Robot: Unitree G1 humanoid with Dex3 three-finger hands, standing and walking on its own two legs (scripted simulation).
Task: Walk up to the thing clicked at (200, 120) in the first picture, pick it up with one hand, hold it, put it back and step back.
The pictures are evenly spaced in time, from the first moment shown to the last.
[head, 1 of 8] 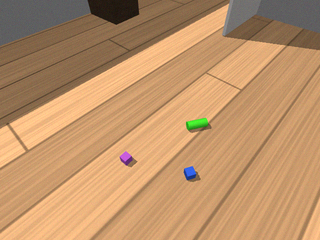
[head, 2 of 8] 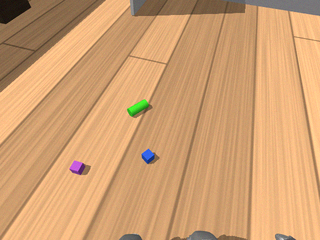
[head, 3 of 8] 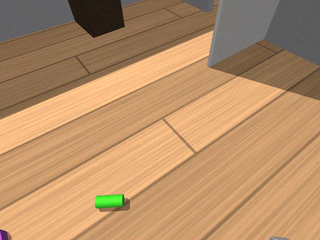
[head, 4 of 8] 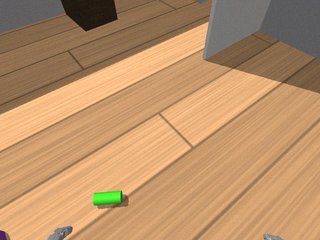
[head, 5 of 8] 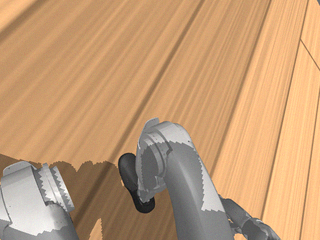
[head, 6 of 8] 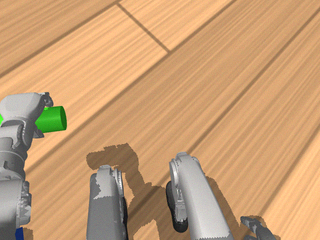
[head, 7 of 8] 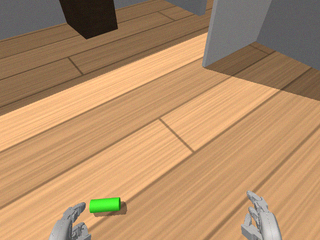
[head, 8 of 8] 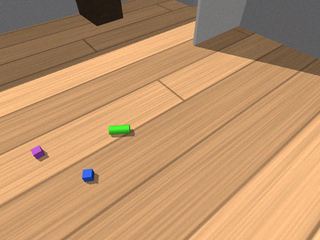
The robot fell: no
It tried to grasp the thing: yes
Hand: left
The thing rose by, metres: 0.67
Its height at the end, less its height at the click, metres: +0.00
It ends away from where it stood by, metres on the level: 0.01
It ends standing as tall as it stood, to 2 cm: yes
